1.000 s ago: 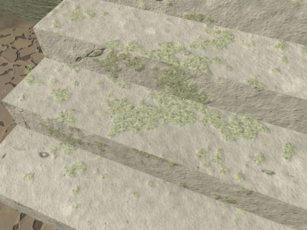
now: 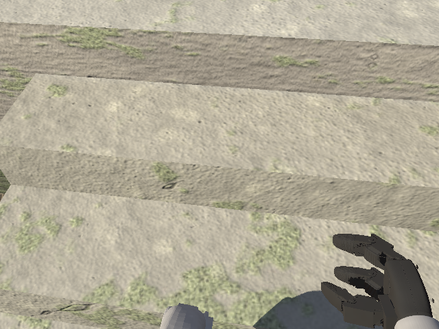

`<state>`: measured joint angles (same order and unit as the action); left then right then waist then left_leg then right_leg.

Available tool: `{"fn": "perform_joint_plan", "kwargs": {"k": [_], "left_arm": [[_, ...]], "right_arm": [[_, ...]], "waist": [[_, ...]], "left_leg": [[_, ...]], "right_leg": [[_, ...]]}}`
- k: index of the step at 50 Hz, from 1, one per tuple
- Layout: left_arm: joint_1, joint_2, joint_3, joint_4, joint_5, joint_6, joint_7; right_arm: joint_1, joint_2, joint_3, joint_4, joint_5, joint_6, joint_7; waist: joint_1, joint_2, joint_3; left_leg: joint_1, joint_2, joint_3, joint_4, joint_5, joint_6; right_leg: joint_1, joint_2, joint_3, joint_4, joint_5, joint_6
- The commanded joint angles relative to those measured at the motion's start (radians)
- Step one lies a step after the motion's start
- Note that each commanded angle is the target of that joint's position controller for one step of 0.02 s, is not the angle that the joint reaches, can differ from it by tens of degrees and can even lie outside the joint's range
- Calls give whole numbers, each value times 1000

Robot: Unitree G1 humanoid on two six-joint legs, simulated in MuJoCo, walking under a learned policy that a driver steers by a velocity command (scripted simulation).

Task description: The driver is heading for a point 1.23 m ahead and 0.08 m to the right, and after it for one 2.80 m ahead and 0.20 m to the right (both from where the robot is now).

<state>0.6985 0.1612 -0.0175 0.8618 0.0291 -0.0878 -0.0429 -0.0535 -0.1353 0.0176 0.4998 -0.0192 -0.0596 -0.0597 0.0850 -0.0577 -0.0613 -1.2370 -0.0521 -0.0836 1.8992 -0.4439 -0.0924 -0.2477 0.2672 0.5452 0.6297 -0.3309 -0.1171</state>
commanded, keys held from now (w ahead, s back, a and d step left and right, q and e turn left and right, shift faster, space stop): e+shift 0.24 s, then shift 0.04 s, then q+shift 0.50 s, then w+q+shift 0.22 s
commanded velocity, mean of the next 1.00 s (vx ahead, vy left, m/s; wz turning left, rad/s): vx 0.08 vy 0.00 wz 0.04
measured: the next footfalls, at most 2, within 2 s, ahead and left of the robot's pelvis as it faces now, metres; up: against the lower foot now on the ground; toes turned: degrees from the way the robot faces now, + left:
left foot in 0.10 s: +0.21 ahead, +0.15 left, +0.17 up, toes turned -11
right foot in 0.40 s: +0.02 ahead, -0.12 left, +0.15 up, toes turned -28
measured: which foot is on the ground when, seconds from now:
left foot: up 0.00-0.08, down 0.10-0.42, up 0.44-0.68, down 0.70-1.00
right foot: down 0.00-0.12, up 0.14-0.38, down 0.40-0.72, up 0.74-1.00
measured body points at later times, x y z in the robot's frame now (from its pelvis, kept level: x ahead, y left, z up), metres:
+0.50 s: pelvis +0.06 -0.01 +0.11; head +0.06 -0.03 +0.56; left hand +0.35 +0.09 +0.07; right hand +0.07 -0.30 +0.00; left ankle +0.14 +0.11 -0.52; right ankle -0.03 -0.11 -0.58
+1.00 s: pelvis +0.05 +0.08 +0.06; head +0.06 +0.06 +0.51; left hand +0.28 +0.27 -0.02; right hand +0.02 -0.13 -0.08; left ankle +0.03 +0.13 -0.56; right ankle -0.06 -0.02 -0.66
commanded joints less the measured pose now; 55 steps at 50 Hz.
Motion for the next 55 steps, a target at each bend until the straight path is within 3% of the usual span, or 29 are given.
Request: {"fn": "perform_joint_plan", "kwargs": {"k": [1,3,5,6,7,8,9,11,12,15,17,20,21,22,23,24,27,29,32,36,37,39,42,46,48,50,51,53,55], "left_arm": [[-34,186,60,-97,-45,-13,-22],[-230,238,86,-164,-58,-22,-43],[-383,267,119,-226,-29,-37,-59],[-310,99,91,-268,1,-30,-69],[-201,128,107,-189,-8,3,-67],[-346,250,133,-214,-10,9,-59],[-415,255,130,-189,-25,8,-21],[-380,163,83,-160,35,10,28],[-421,129,64,-194,61,6,18],[-543,90,21,-277,12,5,-45],[-555,136,15,-310,1,7,-45],[-400,150,23,-224,-12,-15,-69],[-221,114,35,-148,-61,39,21],[-260,163,46,-127,-30,68,56],[-558,399,87,-295,-28,45,-29],[-728,448,114,-411,13,25,-33],[-790,261,49,-458,73,46,-14],[-850,131,-5,-463,40,108,-15],[-954,135,-19,-543,14,109,18],[-780,181,-4,-461,16,137,13],[-833,82,-8,-580,45,192,8],[-852,136,13,-563,21,165,19],[-781,173,42,-434,79,52,85],[-343,232,77,-249,137,69,97],[-119,39,40,-46,207,131,13],[-315,-113,-44,75,135,179,-103],[-588,-111,5,-143,-71,104,9],[-607,77,27,-111,-11,-11,50],[-575,246,90,-139,-6,-71,76]], "right_arm": [[-328,-35,-24,-189,-5,-17,21],[-213,-31,-46,-170,-7,6,54],[164,-147,-100,-53,12,41,58],[333,-188,-103,-4,8,56,33],[327,-225,-92,-41,-58,87,60],[299,-278,-107,-22,-64,32,49],[168,-260,-89,20,-7,-21,59],[58,37,-5,110,43,-84,45],[42,73,1,127,64,-101,8],[74,-99,-57,151,42,-104,-65],[81,-184,-72,141,10,-92,-56],[-31,-159,-14,91,60,-58,8],[219,-130,-67,174,-39,5,15],[300,-121,-64,152,-46,36,25],[373,-195,-68,49,-10,-28,19],[386,-216,-77,86,11,-82,-19],[511,-274,-131,160,19,-85,-68],[556,-231,-113,191,-35,-72,-62],[737,-215,-100,274,-77,-50,-47],[812,-126,-71,337,-65,-30,8],[844,-213,-81,331,-24,-50,5],[687,-364,-89,258,-32,-52,17],[689,-178,-16,281,-20,-48,82],[289,-142,26,64,27,-9,67],[152,-110,42,34,50,61,51],[407,-41,58,160,18,140,113],[378,-23,-26,137,-35,75,15],[476,-106,-58,30,-12,56,-7],[386,-124,-43,-16,-45,70,-6]], "waist": [[-46,-56,10],[-166,-149,-19],[-285,-61,-308],[-267,357,-558],[-262,631,-539],[-254,306,-189],[-171,347,-8],[-72,-5,-34],[-53,-53,-4],[-97,98,-77],[-88,95,-83],[60,24,11],[40,-106,-30],[-25,-264,-32],[-188,-117,-103],[-168,-118,-191],[-200,-84,-82],[-269,-38,-74],[-289,-16,-135],[-263,60,22],[-163,463,-11],[-161,234,-139],[-151,28,-9],[17,-15,-125],[40,-56,-20],[-133,-122,52],[-165,-215,29],[-370,-66,-178],[-290,-102,-153]], "left_leg": [[-9,3,112,-357,-189,26],[545,-65,250,-618,-67,47],[1063,-88,133,-929,171,78],[1433,154,-368,-1162,352,329],[1312,524,-999,-1451,218,635],[965,488,-1022,-1483,-45,571],[737,436,-763,-1405,-221,478],[622,369,-309,-1299,52,325],[617,295,-142,-1327,171,244],[686,210,39,-1316,492,239],[676,200,100,-1289,500,193],[507,85,179,-1099,271,77],[555,82,253,-904,126,101],[362,-7,281,-706,-71,65],[333,-52,173,-729,-115,12],[198,-50,169,-484,-197,-32],[315,-6,-62,30,11,-38],[385,-28,-21,-136,67,12],[479,-48,11,-206,221,-14],[701,-37,83,-1161,345,112],[779,-69,-215,-1180,1060,289],[888,-2,-549,-1223,1068,345],[807,-2,-596,-1109,540,310],[300,-137,-520,-1080,689,189],[39,-327,-211,-881,259,68],[-113,-278,-211,-404,34,220],[362,-346,-42,-91,-162,186],[114,-158,-20,67,-122,175],[-94,87,-24,127,-165,172]], "right_leg": [[88,-267,384,-184,808,-71],[-162,-248,293,-293,1430,-70],[-177,-238,304,-105,1715,-96],[-389,-41,158,209,1152,30],[-521,130,12,832,-91,177],[-648,-12,-125,1171,-8,193],[-682,-132,-210,1288,64,182],[-521,-248,-347,1092,13,129],[-432,-303,-392,957,-88,136],[-384,-285,-481,946,-33,168],[-328,-292,-484,763,8,166],[12,-322,-555,-197,393,217],[184,-235,-678,-165,481,159],[409,-324,-572,-123,588,107],[372,-473,-397,209,1453,-27],[390,-571,-321,206,1438,-68],[-64,-768,-240,55,957,-162],[-148,-653,-404,41,675,-112],[-121,-621,-486,167,619,-20],[-61,-478,-679,461,216,120],[-307,-260,-699,835,-213,138],[-539,-125,-416,1209,-189,169],[-656,-161,-273,1194,20,129],[-32,-107,-339,726,-24,104],[410,-227,-425,-254,248,70],[318,-356,-457,-368,358,35],[136,-312,-691,-549,720,137],[431,-489,-519,-156,1022,94],[492,-793,-238,-356,404,-92]]}}
Velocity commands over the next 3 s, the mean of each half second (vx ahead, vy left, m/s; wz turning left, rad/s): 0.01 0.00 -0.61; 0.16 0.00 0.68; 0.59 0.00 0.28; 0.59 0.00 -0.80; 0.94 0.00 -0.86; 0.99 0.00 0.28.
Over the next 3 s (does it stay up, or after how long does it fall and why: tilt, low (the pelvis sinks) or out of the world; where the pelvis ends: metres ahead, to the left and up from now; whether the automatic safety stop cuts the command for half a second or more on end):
stays up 1.11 -0.15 0.65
